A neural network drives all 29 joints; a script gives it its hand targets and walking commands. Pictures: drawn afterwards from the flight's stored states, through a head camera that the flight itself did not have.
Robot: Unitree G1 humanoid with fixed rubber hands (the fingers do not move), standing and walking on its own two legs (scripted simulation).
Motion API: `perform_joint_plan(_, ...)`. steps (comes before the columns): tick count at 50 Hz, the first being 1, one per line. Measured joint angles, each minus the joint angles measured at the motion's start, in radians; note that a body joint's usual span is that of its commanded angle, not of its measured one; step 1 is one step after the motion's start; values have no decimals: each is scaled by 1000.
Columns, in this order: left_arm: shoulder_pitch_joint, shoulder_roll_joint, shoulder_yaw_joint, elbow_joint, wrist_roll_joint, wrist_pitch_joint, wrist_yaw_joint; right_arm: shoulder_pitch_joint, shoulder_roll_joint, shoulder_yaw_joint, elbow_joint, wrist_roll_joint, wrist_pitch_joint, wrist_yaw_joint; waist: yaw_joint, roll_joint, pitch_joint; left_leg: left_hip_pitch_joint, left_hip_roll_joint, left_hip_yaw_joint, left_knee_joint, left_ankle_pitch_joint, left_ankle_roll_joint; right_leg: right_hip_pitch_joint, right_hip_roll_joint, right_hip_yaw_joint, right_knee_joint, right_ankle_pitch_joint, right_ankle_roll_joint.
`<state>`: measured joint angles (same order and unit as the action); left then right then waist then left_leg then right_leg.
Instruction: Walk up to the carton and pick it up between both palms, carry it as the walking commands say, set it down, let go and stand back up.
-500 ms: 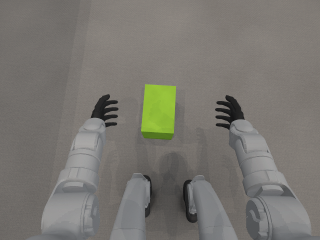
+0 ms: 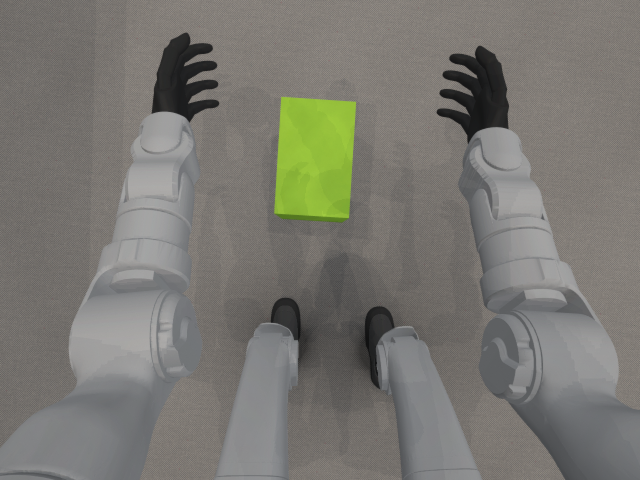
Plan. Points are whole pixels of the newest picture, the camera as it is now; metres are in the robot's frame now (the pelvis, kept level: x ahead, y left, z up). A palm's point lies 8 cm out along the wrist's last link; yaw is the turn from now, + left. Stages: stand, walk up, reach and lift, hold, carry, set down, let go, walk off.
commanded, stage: reach and lift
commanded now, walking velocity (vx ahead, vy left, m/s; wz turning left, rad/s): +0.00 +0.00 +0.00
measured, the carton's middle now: (315, 166) +0.53 +0.04 -0.57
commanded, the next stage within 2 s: none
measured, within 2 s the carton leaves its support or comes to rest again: neither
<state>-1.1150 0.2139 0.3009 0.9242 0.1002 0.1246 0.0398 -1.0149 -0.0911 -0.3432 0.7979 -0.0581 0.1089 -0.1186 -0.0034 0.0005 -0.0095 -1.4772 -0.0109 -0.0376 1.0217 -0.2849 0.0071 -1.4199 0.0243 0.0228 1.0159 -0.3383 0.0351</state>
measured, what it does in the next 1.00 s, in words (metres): lowers itself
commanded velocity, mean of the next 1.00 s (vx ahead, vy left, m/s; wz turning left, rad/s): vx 0.00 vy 0.00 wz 0.00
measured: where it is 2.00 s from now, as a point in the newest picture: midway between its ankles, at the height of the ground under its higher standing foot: (333, 357)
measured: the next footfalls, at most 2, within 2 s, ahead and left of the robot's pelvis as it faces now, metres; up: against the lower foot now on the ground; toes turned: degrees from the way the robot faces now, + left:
none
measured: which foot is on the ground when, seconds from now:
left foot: down 0.00-1.00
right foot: down 0.00-1.00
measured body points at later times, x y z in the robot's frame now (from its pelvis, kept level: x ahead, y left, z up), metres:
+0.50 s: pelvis -0.01 -0.01 -0.07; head +0.32 +0.01 +0.23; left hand +0.52 +0.19 -0.21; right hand +0.51 -0.15 -0.21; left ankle +0.07 +0.11 -0.63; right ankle +0.05 -0.14 -0.63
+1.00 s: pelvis -0.04 -0.01 -0.21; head +0.32 +0.02 +0.06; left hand +0.52 +0.18 -0.37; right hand +0.51 -0.15 -0.37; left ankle +0.07 +0.11 -0.63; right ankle +0.05 -0.14 -0.63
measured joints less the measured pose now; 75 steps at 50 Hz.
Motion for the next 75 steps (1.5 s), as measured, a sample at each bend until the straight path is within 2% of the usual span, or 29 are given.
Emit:
perform_joint_plan(12,-45,8,90,15,75,-39,-68,-32,57,-41,-56,-63,-3,-18,0,-6,-48,-92,2,-16,-5,7,-18,-99,15,2,5,5,-11)
perform_joint_plan(22,-82,21,98,40,74,-27,-66,-71,66,-61,-34,-74,13,-28,0,-15,-73,-282,-9,-27,221,-72,-27,-288,24,-1,237,-82,-11)
perform_joint_plan(35,-151,49,1,26,-26,9,11,-142,-11,14,-12,29,36,-49,-2,-14,-12,-546,-30,-36,602,-185,-29,-540,38,-6,613,-204,5)
perform_joint_plan(45,-227,82,-61,73,-103,12,43,-231,-62,62,68,87,32,-59,5,-17,75,-661,-39,-31,794,-219,-28,-650,50,-2,805,-244,20)
perform_joint_plan(64,-396,156,-162,217,-200,-38,41,-424,-135,137,253,171,-25,-48,15,-34,302,-792,-40,-27,1051,-247,-34,-782,73,-3,1066,-276,36)
perform_joint_plan(70,-415,184,-182,270,-236,-62,29,-476,-134,180,300,190,-43,-48,21,-23,384,-792,-14,-10,1117,-268,-27,-794,92,8,1131,-283,43)
perform_joint_plan(75,-449,181,-182,321,-248,-85,20,-484,-146,199,322,197,-56,-48,21,-21,437,-775,-10,0,1158,-285,-25,-780,80,7,1182,-305,36)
